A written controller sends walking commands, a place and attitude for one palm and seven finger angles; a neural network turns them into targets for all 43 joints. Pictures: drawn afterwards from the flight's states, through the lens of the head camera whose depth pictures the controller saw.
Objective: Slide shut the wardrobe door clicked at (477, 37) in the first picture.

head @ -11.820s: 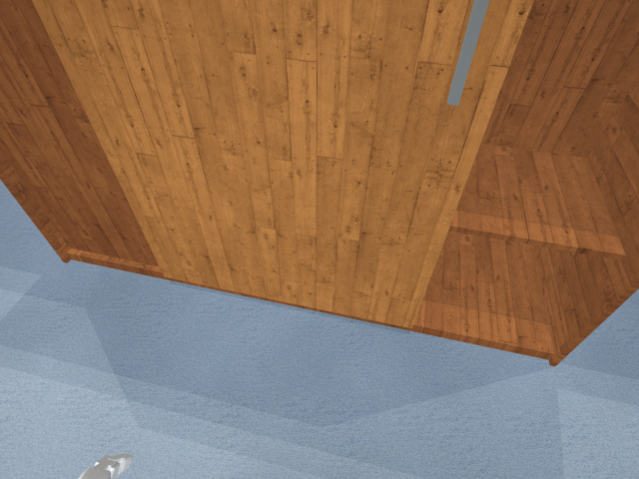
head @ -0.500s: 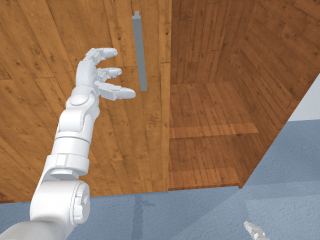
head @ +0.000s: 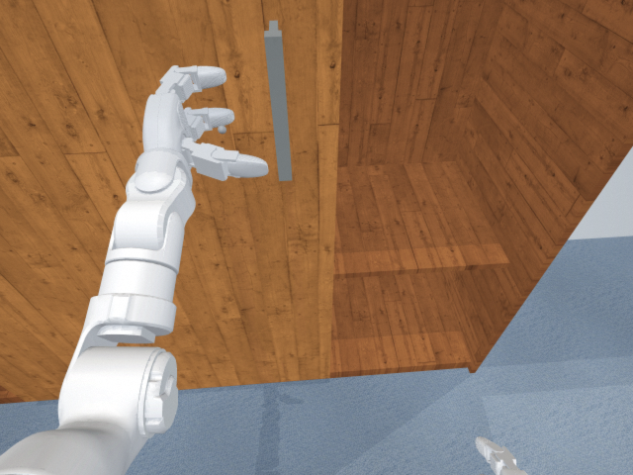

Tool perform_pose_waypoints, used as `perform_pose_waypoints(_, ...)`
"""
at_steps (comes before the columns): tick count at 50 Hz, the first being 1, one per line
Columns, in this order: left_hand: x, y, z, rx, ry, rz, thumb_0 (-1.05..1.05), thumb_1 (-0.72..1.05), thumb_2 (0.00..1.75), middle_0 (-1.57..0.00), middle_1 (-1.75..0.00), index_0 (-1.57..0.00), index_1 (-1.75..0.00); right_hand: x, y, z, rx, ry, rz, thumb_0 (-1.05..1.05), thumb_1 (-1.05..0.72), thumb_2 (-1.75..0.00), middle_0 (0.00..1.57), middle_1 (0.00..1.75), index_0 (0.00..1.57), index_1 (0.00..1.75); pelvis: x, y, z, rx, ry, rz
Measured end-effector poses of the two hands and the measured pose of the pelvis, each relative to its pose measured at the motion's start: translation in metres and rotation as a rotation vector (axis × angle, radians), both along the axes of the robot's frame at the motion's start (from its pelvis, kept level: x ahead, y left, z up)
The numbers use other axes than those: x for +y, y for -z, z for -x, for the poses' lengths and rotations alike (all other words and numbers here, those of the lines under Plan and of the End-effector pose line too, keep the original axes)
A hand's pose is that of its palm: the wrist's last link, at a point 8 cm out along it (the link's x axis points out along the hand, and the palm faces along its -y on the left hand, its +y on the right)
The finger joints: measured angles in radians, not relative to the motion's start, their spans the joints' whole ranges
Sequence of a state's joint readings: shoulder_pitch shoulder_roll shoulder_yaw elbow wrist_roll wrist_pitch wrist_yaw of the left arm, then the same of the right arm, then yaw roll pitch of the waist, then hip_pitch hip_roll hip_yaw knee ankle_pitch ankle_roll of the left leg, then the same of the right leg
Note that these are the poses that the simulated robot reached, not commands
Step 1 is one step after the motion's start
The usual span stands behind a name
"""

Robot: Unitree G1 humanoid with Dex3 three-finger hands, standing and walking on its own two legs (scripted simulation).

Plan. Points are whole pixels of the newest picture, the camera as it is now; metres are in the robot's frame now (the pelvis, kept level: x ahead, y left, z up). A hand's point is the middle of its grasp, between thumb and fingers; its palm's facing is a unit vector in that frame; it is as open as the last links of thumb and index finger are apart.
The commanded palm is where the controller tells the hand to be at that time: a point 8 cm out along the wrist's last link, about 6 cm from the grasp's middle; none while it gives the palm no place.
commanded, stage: move the hooked fingers beside the handle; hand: left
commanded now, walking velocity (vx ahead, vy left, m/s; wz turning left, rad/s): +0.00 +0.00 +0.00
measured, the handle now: (280, 107) +0.51 +0.08 +0.23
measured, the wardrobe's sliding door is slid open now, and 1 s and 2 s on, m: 0.47 0.47 0.47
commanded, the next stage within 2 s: feel for the door with the fingertips in 1.06 s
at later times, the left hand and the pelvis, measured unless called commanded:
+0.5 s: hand (222, 142) +0.42 +0.13 +0.23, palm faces +0.11 -0.99 +0.01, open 14.0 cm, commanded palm +0.39 +0.17 +0.23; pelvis +0.00 +0.00 +0.00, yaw +1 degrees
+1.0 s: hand (232, 151) +0.42 +0.12 +0.22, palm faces +0.11 -0.99 +0.03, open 14.0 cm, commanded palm +0.39 +0.17 +0.23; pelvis -0.02 -0.01 +0.00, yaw +0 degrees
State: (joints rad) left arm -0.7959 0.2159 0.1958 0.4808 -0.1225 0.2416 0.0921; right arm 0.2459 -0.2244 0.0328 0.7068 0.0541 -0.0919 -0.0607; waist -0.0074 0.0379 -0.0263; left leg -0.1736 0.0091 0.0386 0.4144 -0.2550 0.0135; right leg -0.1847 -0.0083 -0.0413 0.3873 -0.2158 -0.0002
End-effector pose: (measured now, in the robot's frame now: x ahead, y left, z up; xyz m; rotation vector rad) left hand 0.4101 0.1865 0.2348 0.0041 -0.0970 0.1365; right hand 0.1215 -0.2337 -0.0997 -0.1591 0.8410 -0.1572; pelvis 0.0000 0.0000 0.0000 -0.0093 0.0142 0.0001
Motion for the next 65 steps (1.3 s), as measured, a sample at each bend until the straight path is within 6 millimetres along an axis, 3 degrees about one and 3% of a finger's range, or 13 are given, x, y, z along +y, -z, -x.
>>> perform_pose_waypoints(4,-0.010,-0.002,-0.006,0.070,0.039,0.002,-0.01,-0.51,0.30,-0.30,-1.20,-0.30,-1.20,-0.001,0.002,-0.001,0.012,-0.003,0.001,0.01,-0.91,-0.89,0.20,0.30,0.20,0.30,0.001,0.000,-0.001,0.005,-0.010,0.001)
perform_pose_waypoints(10,-0.021,0.018,-0.007,0.128,0.044,0.065,-0.01,-0.50,0.30,-0.30,-1.20,-0.30,-1.20,-0.001,0.002,-0.003,-0.003,0.006,-0.008,0.01,-0.91,-0.89,0.20,0.30,0.20,0.30,0.001,0.000,-0.001,0.010,0.005,-0.003)
perform_pose_waypoints(17,-0.004,0.003,0.006,-0.005,-0.034,0.025,-0.01,-0.50,0.30,-0.30,-1.20,-0.30,-1.20,0.000,-0.004,-0.005,-0.034,0.012,-0.021,0.01,-0.91,-0.89,0.20,0.30,0.20,0.30,-0.004,-0.001,-0.002,-0.007,0.019,-0.004)
perform_pose_waypoints(22,0.003,-0.007,0.015,0.025,-0.009,-0.009,-0.01,-0.50,0.30,-0.30,-1.20,-0.30,-1.20,-0.002,-0.004,-0.010,-0.031,-0.011,-0.018,0.01,-0.91,-0.89,0.20,0.30,0.20,0.30,-0.005,-0.001,0.000,-0.018,-0.005,-0.001)
perform_pose_waypoints(29,-0.018,0.014,0.025,0.098,0.052,0.047,-0.01,-0.51,0.30,-0.30,-1.20,-0.30,-1.20,-0.001,-0.007,-0.021,-0.064,-0.038,-0.010,0.01,-0.91,-0.89,0.20,0.30,0.20,0.30,-0.004,0.000,0.007,-0.022,-0.015,-0.002)
perform_pose_waypoints(33,-0.022,0.008,0.026,0.046,0.022,0.054,-0.01,-0.51,0.30,-0.30,-1.20,-0.30,-1.20,0.002,-0.012,-0.023,-0.096,-0.037,-0.016,0.01,-0.91,-0.89,0.20,0.30,0.20,0.30,-0.007,0.000,0.010,-0.026,-0.004,-0.006)
perform_pose_waypoints(40,-0.008,-0.017,0.023,0.013,-0.017,0.001,-0.01,-0.51,0.30,-0.30,-1.20,-0.31,-1.20,0.001,-0.011,-0.013,-0.087,-0.028,-0.026,0.01,-0.91,-0.89,0.20,0.30,0.20,0.30,-0.010,-0.001,0.013,-0.030,-0.003,-0.005)
perform_pose_waypoints(48,-0.008,0.016,0.020,0.123,0.019,0.033,-0.01,-0.51,0.30,-0.30,-1.20,-0.30,-1.20,-0.008,0.001,0.011,-0.012,-0.011,-0.004,0.01,-0.91,-0.89,0.20,0.30,0.20,0.30,-0.008,-0.001,0.018,-0.020,-0.010,-0.003)
perform_pose_waypoints(54,-0.020,-0.003,0.017,-0.018,0.024,0.032,-0.01,-0.51,0.30,-0.30,-1.20,-0.30,-1.20,-0.010,0.001,0.022,-0.009,0.015,0.000,0.01,-0.91,-0.89,0.20,0.30,0.20,0.30,-0.007,-0.001,0.016,-0.015,0.004,-0.004)
perform_pose_waypoints(58,-0.015,-0.014,0.009,0.006,0.014,0.021,-0.01,-0.51,0.30,-0.30,-1.20,-0.31,-1.20,-0.010,0.001,0.023,-0.008,0.034,-0.008,0.01,-0.91,-0.89,0.20,0.30,0.20,0.30,-0.006,-0.001,0.013,-0.013,0.010,-0.004)
perform_pose_waypoints(65,-0.006,0.013,0.010,0.116,0.013,0.032,-0.01,-0.50,0.30,-0.30,-1.20,-0.30,-1.20,-0.010,0.001,0.020,-0.002,0.026,-0.006,0.01,-0.91,-0.89,0.20,0.30,0.20,0.30,-0.004,-0.001,0.011,-0.009,0.006,-0.002)
